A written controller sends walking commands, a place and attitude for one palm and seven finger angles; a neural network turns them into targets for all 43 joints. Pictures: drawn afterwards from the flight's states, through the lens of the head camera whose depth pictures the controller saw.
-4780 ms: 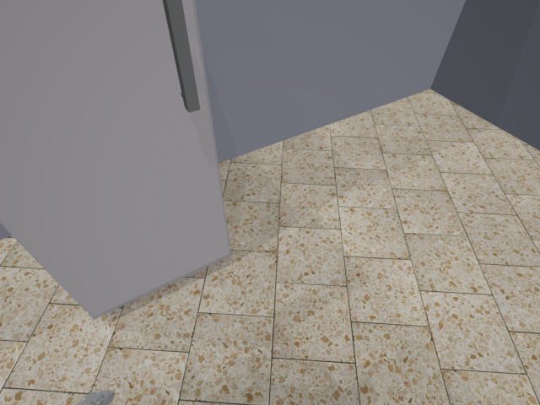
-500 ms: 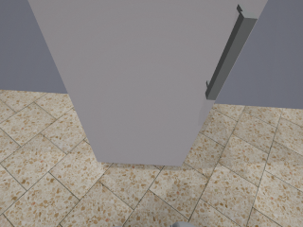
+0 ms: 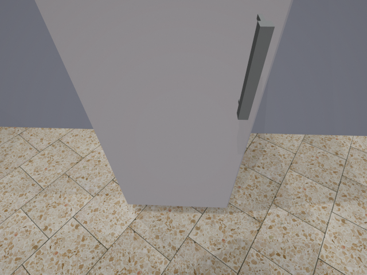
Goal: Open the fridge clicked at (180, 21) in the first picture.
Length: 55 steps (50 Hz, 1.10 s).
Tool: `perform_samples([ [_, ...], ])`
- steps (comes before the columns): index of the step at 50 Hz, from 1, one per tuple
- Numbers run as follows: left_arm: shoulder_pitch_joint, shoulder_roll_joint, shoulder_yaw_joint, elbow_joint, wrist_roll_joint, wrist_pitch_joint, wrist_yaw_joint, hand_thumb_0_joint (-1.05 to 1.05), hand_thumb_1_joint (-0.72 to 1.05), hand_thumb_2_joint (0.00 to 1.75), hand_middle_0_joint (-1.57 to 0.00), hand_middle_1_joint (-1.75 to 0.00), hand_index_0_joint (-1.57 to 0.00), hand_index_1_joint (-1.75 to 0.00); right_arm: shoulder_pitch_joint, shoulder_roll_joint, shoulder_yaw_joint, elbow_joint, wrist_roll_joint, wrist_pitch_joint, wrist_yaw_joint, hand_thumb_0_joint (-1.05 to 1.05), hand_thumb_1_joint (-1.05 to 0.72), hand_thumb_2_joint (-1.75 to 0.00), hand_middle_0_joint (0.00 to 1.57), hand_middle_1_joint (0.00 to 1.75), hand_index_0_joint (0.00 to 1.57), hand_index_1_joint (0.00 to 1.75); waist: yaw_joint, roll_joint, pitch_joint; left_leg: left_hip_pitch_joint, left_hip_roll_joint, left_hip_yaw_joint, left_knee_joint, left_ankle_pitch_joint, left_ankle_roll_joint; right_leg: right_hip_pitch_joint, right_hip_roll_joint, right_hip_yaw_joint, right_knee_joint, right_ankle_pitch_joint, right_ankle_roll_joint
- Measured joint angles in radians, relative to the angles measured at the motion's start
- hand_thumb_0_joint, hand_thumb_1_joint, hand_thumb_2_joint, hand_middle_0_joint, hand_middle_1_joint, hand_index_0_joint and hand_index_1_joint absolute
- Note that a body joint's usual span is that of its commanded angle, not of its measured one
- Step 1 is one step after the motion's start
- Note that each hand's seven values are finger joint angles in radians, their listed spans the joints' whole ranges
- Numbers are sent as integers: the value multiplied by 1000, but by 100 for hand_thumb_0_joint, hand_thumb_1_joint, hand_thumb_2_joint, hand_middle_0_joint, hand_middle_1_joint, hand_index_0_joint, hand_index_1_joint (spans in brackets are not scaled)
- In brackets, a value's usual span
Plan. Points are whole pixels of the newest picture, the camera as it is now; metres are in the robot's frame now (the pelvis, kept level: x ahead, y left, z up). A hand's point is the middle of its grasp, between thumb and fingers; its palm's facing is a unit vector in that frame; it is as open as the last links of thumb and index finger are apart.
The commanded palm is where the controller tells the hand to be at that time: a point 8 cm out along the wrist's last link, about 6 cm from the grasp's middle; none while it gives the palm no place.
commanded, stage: come to a stop and stand still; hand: right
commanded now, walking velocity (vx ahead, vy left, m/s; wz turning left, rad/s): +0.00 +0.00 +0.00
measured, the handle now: (250, 72) +0.55 -0.12 +0.17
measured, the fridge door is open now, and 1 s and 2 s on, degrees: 0 0 0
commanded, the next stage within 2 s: look again from close up in 0.46 s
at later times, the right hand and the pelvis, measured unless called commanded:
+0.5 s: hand out of the picture +0.00 -0.12 -0.18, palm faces +0.08 +0.98 -0.15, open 7.3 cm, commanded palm none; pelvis +0.02 +0.03 +0.00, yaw -2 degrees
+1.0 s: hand out of the picture +0.02 -0.19 -0.18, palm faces +0.02 +0.98 -0.21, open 7.4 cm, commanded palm none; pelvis +0.01 -0.01 -0.01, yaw +0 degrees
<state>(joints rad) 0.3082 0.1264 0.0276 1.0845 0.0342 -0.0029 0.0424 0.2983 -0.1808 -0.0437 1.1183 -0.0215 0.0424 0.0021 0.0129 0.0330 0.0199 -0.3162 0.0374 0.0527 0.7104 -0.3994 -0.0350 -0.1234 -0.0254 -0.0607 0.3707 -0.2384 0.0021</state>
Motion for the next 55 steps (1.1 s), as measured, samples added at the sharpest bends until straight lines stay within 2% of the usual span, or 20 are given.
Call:
perform_samples([
  [3,19,5,5,23,-7,3,1,0,91,90,-20,-30,-20,-30,-14,13,6,-5,5,-18,-3,1,-91,-90,20,30,20,30,7,-11,18,72,-1,10,-185,107,4,-27,-4,-2,56,-30,18],
  [4,24,8,6,34,-12,4,0,0,91,90,-20,-30,-20,-30,-20,20,7,-2,5,-28,-8,1,-91,-90,20,30,20,30,4,-19,22,87,-6,10,-222,149,17,-39,-10,-2,88,-48,26],
  [6,31,20,6,54,-19,14,-1,0,91,90,-20,-30,-20,-30,-34,42,15,7,7,-42,-15,1,-91,-90,20,30,20,30,13,-58,27,99,-30,31,-222,148,53,-53,-35,14,132,-97,23],
  [9,41,19,2,72,-17,30,-4,0,91,90,-20,-30,-20,-30,-41,47,18,16,6,-51,-30,2,-93,-90,20,30,20,30,15,-71,13,123,-43,59,-249,136,80,-84,-48,16,198,-161,18],
  [12,30,11,-4,81,-18,29,-3,0,91,90,-20,-30,-20,-30,-47,47,22,21,10,-57,-39,2,-94,-90,20,30,20,30,9,-70,13,144,-58,75,-272,142,89,-96,-57,17,211,-138,17],
  [14,20,8,-7,82,-19,22,-1,0,91,90,-20,-30,-20,-30,-48,50,25,28,14,-57,-42,2,-95,-90,20,30,20,30,7,-75,15,151,-72,87,-269,137,91,-85,-65,18,165,-74,18],
  [18,-8,-17,-15,93,-19,11,3,0,91,90,-20,-30,-20,-30,-38,44,31,48,20,-49,-44,2,-95,-90,20,30,20,30,-5,-34,6,173,-65,76,-277,131,87,-42,-57,3,115,-49,39],
  [26,-38,-9,-21,91,-20,4,11,2,93,90,-20,-30,-20,-30,-16,65,45,57,20,-51,-40,2,-93,-90,20,30,20,30,-23,-31,10,193,-55,59,-319,155,76,-5,-43,-17,49,-23,30],
  [29,-42,2,-21,83,-22,3,7,2,93,90,-20,-30,-20,-30,-8,74,51,56,15,-61,-48,1,-93,-90,20,30,20,30,-25,-41,13,184,-54,56,-324,162,71,-24,-44,-22,68,-24,26],
  [31,-46,21,-16,50,-25,7,-2,2,93,90,-20,-30,-20,-30,5,85,55,37,9,-79,-57,1,-92,-90,20,30,20,30,-21,-62,20,159,-62,54,-309,165,69,-79,-47,0,152,-80,13],
  [33,-45,36,-10,21,-24,-1,-9,2,93,90,-20,-30,-20,-30,15,89,59,27,6,-88,-54,1,-92,-90,20,30,20,30,-11,-83,26,140,-68,53,-278,155,67,-97,-46,14,164,-60,8],
  [36,-30,32,-14,3,-20,-13,-12,1,93,90,-20,-30,-20,-30,21,73,57,25,9,-80,-52,1,-91,-90,20,30,20,30,-2,-66,13,127,-42,42,-230,129,55,-92,-22,4,175,-64,-4],
  [43,12,20,-33,-2,-16,-15,-13,1,93,90,-20,-30,-20,-30,3,37,56,-9,8,-61,-44,1,-91,-90,20,30,20,30,-10,-48,-21,120,-2,20,-209,122,28,-72,18,-18,146,-59,-33],
  [55,26,1,-46,14,-19,-23,-20,1,91,90,-20,-30,-20,-30,-14,19,55,-31,9,-53,-40,1,-91,-90,20,30,20,30,-11,-31,-4,111,23,7,-227,138,9,-65,46,-31,97,-30,-52],
])
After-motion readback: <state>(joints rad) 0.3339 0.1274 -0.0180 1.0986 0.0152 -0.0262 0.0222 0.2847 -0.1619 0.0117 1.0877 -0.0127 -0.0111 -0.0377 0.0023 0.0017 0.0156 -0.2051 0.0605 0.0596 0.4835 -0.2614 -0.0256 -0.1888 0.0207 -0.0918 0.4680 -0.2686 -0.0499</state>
